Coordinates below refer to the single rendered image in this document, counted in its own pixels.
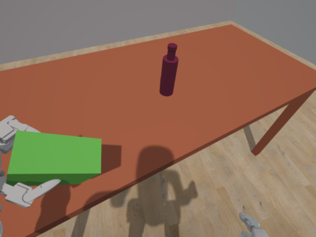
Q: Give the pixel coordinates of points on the table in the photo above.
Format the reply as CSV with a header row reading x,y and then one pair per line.
x,y
226,79

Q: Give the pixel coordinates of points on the robot right hand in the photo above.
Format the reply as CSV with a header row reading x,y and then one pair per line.
x,y
253,226

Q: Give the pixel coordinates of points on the sponge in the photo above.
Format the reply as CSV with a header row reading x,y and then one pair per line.
x,y
40,157

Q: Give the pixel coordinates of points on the robot left hand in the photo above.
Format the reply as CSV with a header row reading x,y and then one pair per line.
x,y
19,194

